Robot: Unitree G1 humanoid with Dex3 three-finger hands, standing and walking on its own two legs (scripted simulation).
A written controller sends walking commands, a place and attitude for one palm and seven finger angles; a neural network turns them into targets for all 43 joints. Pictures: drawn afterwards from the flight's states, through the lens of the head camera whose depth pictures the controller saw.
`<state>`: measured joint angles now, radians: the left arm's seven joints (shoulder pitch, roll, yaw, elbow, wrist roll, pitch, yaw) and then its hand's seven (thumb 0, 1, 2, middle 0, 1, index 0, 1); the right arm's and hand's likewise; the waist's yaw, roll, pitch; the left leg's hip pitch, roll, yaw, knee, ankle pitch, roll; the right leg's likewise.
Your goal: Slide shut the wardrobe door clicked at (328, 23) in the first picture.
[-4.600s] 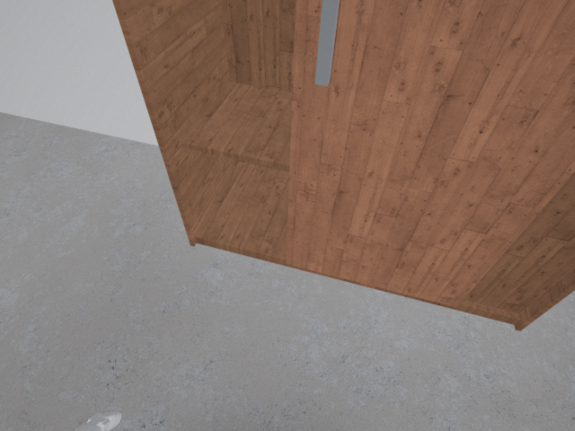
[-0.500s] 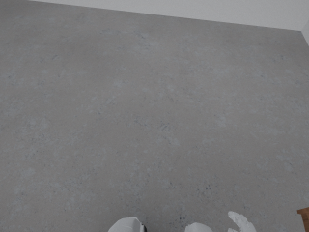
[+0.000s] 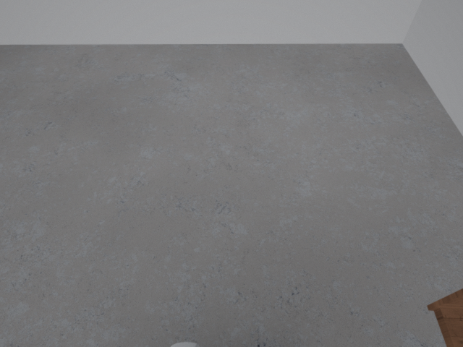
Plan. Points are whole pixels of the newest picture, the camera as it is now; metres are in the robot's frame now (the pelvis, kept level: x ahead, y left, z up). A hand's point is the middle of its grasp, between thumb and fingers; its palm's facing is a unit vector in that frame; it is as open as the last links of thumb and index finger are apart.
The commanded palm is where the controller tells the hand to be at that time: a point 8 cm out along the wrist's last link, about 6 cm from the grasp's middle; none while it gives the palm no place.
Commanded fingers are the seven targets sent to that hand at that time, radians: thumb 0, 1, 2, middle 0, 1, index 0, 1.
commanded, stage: turn to face it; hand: right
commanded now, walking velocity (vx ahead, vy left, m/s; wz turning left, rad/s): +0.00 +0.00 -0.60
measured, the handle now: out of the picture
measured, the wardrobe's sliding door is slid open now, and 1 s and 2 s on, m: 0.41 0.41 0.41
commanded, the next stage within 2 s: none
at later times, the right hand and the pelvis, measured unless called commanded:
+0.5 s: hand out of the picture -0.01 -0.16 -0.16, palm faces +0.32 +0.91 -0.24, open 7.3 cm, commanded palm none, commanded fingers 0.00 -0.90 -0.90 0.20 0.30 0.20 0.30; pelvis -0.02 +0.04 -0.01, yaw -20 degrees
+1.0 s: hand out of the picture -0.06 -0.21 -0.16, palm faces +0.60 +0.75 -0.29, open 7.3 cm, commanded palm none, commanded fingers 0.00 -0.90 -0.90 0.20 0.30 0.20 0.30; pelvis -0.02 +0.03 -0.01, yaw -37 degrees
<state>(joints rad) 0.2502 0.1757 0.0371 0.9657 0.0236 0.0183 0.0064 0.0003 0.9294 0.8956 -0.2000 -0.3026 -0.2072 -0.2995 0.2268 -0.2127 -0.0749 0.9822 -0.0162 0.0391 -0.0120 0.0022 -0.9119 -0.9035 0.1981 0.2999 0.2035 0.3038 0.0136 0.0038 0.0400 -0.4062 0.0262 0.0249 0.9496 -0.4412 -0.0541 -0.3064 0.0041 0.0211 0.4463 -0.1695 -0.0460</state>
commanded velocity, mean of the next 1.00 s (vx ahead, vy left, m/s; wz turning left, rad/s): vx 0.00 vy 0.00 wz -0.60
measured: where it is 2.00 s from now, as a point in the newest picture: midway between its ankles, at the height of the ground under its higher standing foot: outside the picture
